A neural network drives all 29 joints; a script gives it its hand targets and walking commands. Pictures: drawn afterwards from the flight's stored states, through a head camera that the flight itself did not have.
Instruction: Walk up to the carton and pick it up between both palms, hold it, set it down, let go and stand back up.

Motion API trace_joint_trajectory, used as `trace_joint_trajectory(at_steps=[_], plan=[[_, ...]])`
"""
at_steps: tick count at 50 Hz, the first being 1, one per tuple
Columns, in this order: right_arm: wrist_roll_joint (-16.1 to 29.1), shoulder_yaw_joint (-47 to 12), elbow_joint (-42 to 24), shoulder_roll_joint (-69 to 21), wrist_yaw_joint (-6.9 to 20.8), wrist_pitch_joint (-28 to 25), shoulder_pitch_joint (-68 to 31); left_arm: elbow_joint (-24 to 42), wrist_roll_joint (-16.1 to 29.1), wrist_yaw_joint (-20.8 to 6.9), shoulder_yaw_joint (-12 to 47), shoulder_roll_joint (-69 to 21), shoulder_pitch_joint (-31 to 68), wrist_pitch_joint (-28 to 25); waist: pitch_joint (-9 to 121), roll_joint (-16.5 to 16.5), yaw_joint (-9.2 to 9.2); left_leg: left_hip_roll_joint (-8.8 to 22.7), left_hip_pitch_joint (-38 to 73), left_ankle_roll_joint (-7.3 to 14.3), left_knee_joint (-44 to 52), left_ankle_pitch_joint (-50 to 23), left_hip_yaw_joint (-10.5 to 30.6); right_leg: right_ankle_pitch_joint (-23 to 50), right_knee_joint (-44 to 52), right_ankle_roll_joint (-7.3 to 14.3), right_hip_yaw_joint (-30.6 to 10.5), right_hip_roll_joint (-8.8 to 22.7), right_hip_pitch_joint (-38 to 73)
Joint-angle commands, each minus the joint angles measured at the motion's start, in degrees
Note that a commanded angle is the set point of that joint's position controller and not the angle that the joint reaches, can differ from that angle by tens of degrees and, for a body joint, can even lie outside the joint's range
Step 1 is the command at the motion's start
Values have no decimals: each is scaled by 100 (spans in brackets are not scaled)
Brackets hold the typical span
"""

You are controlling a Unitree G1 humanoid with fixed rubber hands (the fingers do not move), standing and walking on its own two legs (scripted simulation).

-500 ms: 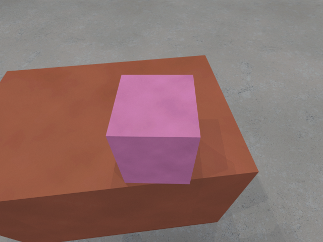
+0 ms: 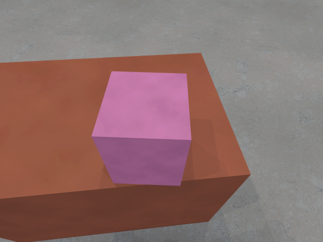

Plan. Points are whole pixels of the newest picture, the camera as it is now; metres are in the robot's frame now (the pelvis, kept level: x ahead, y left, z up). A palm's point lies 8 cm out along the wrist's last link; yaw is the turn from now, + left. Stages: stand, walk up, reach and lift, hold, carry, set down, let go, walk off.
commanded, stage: walk up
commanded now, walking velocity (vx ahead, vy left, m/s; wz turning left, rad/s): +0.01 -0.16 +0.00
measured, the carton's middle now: (147, 131) +0.39 +0.07 +0.02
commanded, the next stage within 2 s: none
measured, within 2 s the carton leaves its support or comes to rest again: neither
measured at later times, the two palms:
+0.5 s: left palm out of the picture -0.01 +0.15 -0.13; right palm out of the picture +0.03 -0.33 -0.13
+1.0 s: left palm out of the picture +0.01 +0.29 -0.15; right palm out of the picture -0.08 -0.14 -0.10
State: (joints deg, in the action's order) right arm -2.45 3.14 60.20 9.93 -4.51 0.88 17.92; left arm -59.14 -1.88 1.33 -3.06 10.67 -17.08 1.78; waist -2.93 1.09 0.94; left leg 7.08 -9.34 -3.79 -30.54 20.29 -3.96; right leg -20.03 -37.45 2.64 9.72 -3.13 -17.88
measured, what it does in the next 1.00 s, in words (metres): steps on the spot: right foot, then left foot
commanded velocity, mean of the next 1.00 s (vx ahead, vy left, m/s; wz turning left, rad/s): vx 0.05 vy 0.02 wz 0.00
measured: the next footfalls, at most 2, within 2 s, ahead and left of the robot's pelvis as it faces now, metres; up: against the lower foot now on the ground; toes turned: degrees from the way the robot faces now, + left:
right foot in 0.20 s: +0.07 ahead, -0.21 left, +0.00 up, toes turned -5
left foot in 0.74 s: -0.03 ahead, +0.12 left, +0.00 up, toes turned +4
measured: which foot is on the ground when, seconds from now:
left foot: down 0.00-0.20, up 0.22-0.72, down 0.74-1.00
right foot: up 0.00-0.18, down 0.20-0.72, up 0.74-1.00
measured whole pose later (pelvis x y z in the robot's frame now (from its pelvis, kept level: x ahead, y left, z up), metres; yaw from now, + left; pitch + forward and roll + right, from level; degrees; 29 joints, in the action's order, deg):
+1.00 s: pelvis -0.02 +0.07 +0.02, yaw +0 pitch +1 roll -4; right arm -0.6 -1.9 59.8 5.9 -1.4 -2.5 25.8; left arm -59.5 -0.2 0.9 -2.4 10.7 -11.8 3.4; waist -1.8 2.7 0.1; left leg -0.2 -4.8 3.8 -18.4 14.8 -4.4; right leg -13.6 -49.8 0.7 1.2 -0.7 -25.3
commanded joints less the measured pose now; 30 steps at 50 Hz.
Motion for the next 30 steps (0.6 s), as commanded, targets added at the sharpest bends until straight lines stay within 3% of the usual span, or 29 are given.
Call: trace_joint_trajectory(at_steps=[1, 2, 3, 4, 5, 6, 7, 8, 9, 10, 11, 12, 13, 14, 16, 17, 18, 19, 20, 22, 23, 24, 25, 26, 27, 29, 30], plan=[[-86, 349, -124, 1062, -124, 8, 335, 715, -28, -156, -203, 358, 350, 9, -470, -1252, 88, 1942, -351, 1357, 1328, -2923, 1190, -741, -1755, -474, -1049, 720, -993], [-104, 309, -205, 1009, -86, -3, 161, 702, 8, -172, -220, 267, 327, 13, -617, -991, -22, 1620, -461, 1088, 1291, -2917, 785, -537, -1488, -488, -933, 596, -900], [-80, 300, -252, 1062, -30, -6, -55, 651, 77, -186, -171, 156, 110, 11, -576, -1176, -159, 1286, -512, 862, 1205, -2874, 416, -302, -1214, -507, -858, 588, -747], [-76, 261, -291, 940, 40, -36, -76, 608, 96, -192, -116, -37, 21, 6, -534, -1175, -155, 958, -514, 725, 1091, -2819, 170, -171, -569, -491, -612, 455, -437], [50, 121, -15, 496, 125, -36, -27, 560, 150, -206, 10, -309, -118, -100, -282, -1367, -338, 277, -613, 570, 929, -1852, -236, 379, 466, -422, -562, 400, 259], [61, 85, 77, 585, 164, -12, 126, 473, 112, -168, -19, -116, -258, -196, -106, -1067, -339, 52, -834, 468, 424, -1427, -419, 1415, 1340, -453, -163, 221, 1203], [19, 100, -8, 799, 205, -61, 271, 334, 125, -121, -92, 243, -485, -260, 156, -351, -301, -74, -1117, 357, 90, -1081, -491, 2201, 1491, -516, -162, 247, 1911], [62, 62, 22, 772, 244, -68, 520, 161, 137, -63, -154, 469, -843, -303, 463, -108, -337, -112, -1223, 345, -273, -322, -329, 2459, 1623, -557, -374, 494, 2330], [55, 6, -31, 626, 267, -59, 584, 82, 150, -24, -221, 844, -1211, -329, 634, 512, -440, -188, -1554, 224, -804, 754, -292, 3208, 1439, -460, -1065, 1091, 2630], [112, -92, -170, 371, 274, -14, 605, 159, 90, -2, -217, 1149, -1229, -359, 634, 1418, -416, -323, -1739, 131, -1468, 1859, -197, 4261, 1707, -235, -2273, 2128, 2320], [141, 31, -161, 530, 275, 95, 523, 124, 164, 5, -208, 1332, -1052, -332, 678, 1907, -390, -176, -1253, 226, -1672, 1838, 150, 3720, 1879, 237, -2484, 2348, 1416], [117, 26, -238, 553, 319, 154, 293, 217, 173, -10, -193, 1146, -542, -297, 417, 2107, -321, -129, -1053, 200, -1848, 1665, 294, 2771, 2221, 462, -2704, 2218, 740], [139, 43, -210, 700, 340, 196, 108, 304, 117, -18, -128, 1006, -144, -299, 102, 1668, -265, -128, -1107, 228, -2032, 1426, 394, 2528, 2266, 335, -2451, 1979, 515], [136, 18, -154, 575, 393, 212, 72, 373, 74, 5, -71, 872, 64, -308, -120, 1404, -165, -130, -1389, 250, -2074, 1443, 411, 2821, 2194, 253, -2079, 1836, 491], [112, -71, 120, 225, 414, 196, 555, 497, -7, 65, -19, 795, 328, -349, 132, 1069, 154, -223, -1352, 313, -2092, 1041, 324, 3630, 1898, 316, -1720, 1967, 781], [95, -67, 136, 199, 395, 205, 683, 532, -11, 60, -19, 827, 331, -348, 274, 940, 212, -317, -1105, 336, -1974, 840, 266, 3469, 1882, 366, -1613, 1925, 807], [89, -38, 154, 227, 351, 193, 548, 541, -5, 39, -46, 850, 367, -364, 305, 1002, 83, -341, -995, 344, -1870, 658, 191, 3297, 1878, 460, -1591, 1969, 765], [43, 108, -15, 633, 334, 251, 118, 487, -35, 101, -153, 1079, -93, -348, 153, 152, -209, -415, -1479, 278, -2437, 577, 184, 3172, 1921, 645, -2136, 2439, 817], [-56, 228, -262, 995, 384, 290, -304, 259, -1, 197, -207, 1244, -832, -311, 297, -278, -441, -333, -1919, 206, -2881, 525, 430, 2805, 1999, 819, -2809, 2902, 1098], [-56, 275, -497, 768, 437, 339, -675, 158, -19, 265, -184, 1213, -988, -254, 209, -14, -537, -243, -2112, 114, -2972, 344, 562, 1861, 2234, 1019, -2977, 3073, 816], [-27, 273, -596, 743, 464, 327, -647, 260, -30, 263, -186, 1220, -655, -218, 181, 180, -415, -309, -2045, 134, -3057, 286, 577, 1132, 2373, 1018, -2822, 2927, 430], [15, 301, -666, 647, 479, 300, -571, 362, -16, 247, -160, 1177, -212, -214, 39, 595, -283, -259, -1745, 177, -2827, 180, 653, 319, 2586, 904, -2740, 2792, 17], [47, 304, -588, 537, 480, 271, -380, 366, -50, 222, -136, 963, 75, -219, 46, 623, -163, -361, -1422, 194, -2474, 20, 561, -48, 2658, 721, -2319, 2449, -198], [66, 266, -554, 508, 512, 268, -167, 424, -86, 227, -179, 1200, 190, -201, 84, 856, -58, -457, -1468, 175, -2225, 155, 412, -219, 2615, 581, -2134, 2351, -57], [55, 264, -629, 545, 533, 239, -287, 370, -74, 222, -165, 1157, 79, -188, 96, 904, -183, -479, -1410, 154, -2062, 185, 311, -364, 2638, 483, -1996, 2235, -155], [95, 208, -745, 466, 600, 237, -291, 262, -119, 186, -195, 1114, -72, -141, 216, 1559, -235, -510, -1125, 150, -1549, 311, 119, -769, 2750, 411, -1928, 2168, -133], [138, 180, -806, 370, 641, 228, -163, 247, -123, 146, -242, 1204, -9, -114, 268, 1955, -148, -520, -698, 188, -1044, 413, 35, -1246, 2872, 335, -1769, 2164, -462]])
